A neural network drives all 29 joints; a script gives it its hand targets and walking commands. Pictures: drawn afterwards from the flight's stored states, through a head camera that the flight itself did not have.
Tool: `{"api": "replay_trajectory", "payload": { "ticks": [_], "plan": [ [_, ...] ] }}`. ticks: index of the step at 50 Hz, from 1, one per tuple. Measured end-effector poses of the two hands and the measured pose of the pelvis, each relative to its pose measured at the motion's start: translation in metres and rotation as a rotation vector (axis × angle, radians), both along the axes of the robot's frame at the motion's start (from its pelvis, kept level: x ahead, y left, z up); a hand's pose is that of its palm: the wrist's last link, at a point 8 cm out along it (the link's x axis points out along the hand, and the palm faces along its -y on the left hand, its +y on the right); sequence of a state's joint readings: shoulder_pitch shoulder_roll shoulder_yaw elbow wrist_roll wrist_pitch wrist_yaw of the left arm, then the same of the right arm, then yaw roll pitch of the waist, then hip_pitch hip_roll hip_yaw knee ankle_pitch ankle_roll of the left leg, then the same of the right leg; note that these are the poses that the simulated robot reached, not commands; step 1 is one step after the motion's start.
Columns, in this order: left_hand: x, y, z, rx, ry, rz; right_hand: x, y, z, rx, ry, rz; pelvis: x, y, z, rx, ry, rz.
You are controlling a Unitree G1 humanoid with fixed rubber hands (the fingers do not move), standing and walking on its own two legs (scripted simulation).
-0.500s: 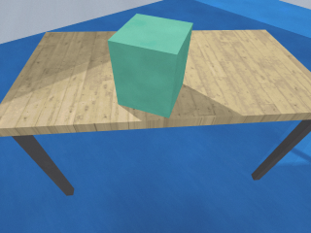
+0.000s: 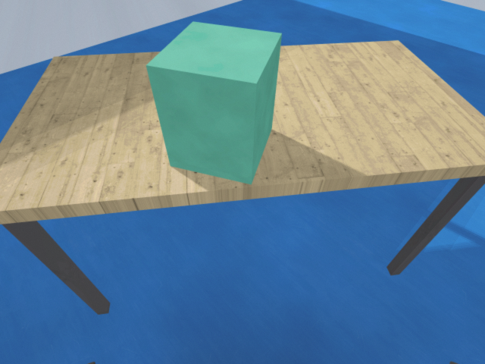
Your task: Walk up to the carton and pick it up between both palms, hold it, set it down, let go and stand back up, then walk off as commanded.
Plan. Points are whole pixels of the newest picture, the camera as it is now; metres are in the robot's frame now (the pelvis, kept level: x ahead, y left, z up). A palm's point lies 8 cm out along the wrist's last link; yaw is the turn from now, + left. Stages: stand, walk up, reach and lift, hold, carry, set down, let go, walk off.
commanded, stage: walk up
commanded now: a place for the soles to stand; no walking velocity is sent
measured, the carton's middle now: (222, 104) +0.63 +0.09 +0.09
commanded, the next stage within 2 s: none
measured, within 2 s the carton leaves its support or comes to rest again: neither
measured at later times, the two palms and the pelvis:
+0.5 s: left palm out of the picture +0.09 +0.35 -0.09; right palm out of the picture +0.11 -0.32 -0.06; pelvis +0.01 +0.02 +0.00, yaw -1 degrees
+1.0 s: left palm (29, 354) +0.17 +0.38 -0.08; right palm out of the picture +0.14 -0.29 -0.07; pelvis +0.09 +0.05 +0.00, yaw +0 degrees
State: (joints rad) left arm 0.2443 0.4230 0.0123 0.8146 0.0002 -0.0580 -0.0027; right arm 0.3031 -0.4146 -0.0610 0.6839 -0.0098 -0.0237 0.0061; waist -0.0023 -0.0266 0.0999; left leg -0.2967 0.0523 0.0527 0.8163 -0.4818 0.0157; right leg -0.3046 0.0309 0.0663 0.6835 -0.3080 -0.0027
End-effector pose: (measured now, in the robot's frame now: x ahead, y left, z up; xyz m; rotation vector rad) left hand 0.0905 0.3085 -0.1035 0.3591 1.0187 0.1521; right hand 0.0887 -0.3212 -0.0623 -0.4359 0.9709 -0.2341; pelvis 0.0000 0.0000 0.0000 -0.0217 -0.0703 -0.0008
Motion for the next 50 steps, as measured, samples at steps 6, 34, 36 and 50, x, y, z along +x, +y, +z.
{"api": "replay_trajectory", "payload": {
  "ticks": [6,34,36,50],
  "plan": [
    [-0.001,0.01,-0.003,0.003,0.019,-0.001,-0.002,0.01,-0.002,0.0,-0.011,0.0,-0.003,0.01,-0.002,-0.002,0.006,-0.008],
    [0.028,0.085,0.006,0.064,0.013,-0.004,-0.003,0.045,0.004,-0.009,0.057,-0.031,0.03,0.062,-0.002,-0.022,0.016,-0.007],
    [0.034,0.087,0.009,0.056,0.019,-0.009,-0.004,0.051,0.007,-0.005,0.073,-0.041,0.036,0.064,0.004,-0.026,0.023,-0.007],
    [0.081,0.073,0.019,0.096,0.019,-0.01,0.049,0.036,-0.012,0.041,0.115,-0.024,0.087,0.046,0.0,0.011,0.041,0.003]
  ]
}}
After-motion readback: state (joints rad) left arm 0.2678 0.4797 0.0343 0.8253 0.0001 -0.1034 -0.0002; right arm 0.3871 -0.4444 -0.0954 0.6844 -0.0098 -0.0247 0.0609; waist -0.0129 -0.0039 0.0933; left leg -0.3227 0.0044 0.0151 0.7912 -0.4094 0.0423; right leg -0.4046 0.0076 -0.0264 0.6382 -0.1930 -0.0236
